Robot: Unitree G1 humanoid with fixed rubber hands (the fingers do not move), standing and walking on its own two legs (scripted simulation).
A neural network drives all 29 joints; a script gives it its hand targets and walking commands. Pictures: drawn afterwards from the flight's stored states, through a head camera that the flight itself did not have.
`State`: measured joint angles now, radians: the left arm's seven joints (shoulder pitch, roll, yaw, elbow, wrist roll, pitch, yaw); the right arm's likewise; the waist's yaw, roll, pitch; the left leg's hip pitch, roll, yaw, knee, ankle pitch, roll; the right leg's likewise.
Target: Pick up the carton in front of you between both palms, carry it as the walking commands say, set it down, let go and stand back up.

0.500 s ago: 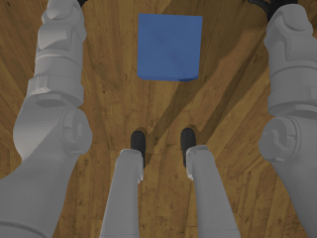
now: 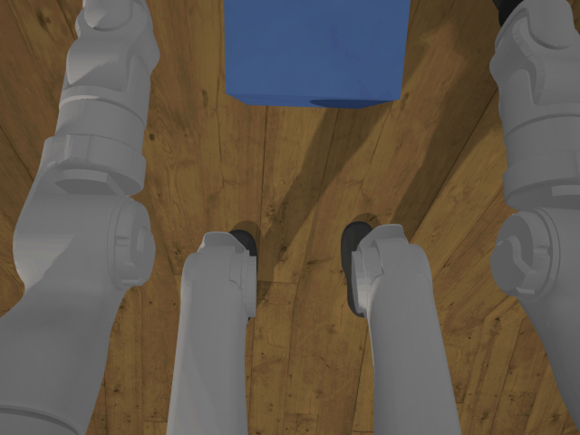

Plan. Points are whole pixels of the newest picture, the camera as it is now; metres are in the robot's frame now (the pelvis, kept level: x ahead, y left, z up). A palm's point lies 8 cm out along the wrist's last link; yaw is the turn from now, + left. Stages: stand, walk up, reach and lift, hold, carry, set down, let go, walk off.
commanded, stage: reach and lift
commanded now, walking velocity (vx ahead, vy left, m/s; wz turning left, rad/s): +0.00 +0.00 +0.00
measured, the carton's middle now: (310, 31) +0.56 -0.03 -0.35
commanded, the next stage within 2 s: none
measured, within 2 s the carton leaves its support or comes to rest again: leaves its support in 1.28 s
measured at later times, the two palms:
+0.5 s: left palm (169, 19) +0.56 +0.16 -0.28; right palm (448, 23) +0.54 -0.20 -0.28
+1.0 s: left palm (192, 21) +0.55 +0.13 -0.27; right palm (434, 25) +0.54 -0.18 -0.27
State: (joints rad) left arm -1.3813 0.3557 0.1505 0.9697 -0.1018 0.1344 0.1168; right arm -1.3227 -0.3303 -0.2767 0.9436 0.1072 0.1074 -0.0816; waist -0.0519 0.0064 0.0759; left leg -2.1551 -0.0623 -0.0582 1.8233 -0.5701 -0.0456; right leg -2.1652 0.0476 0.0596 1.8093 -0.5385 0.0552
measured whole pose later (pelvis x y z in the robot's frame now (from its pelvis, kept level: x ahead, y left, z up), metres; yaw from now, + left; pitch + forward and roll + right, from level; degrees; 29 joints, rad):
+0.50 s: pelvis -0.02 +0.00 -0.10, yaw +0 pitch +37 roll +0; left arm -1.64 0.43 0.04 1.19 -0.21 0.09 0.10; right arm -1.62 -0.40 -0.16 1.20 0.18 0.07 -0.09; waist -0.04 0.00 0.48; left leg -2.22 -0.06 -0.05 2.22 -0.64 -0.06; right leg -2.23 0.02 0.04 2.20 -0.61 0.04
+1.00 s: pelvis -0.03 +0.00 -0.10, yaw +0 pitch +34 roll +0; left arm -1.69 0.33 0.15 1.18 -0.09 0.13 0.11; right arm -1.66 -0.34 -0.23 1.16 0.08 0.12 -0.09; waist -0.04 0.01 0.52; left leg -2.19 -0.07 -0.05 2.21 -0.60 -0.05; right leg -2.20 0.03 0.04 2.19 -0.58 0.05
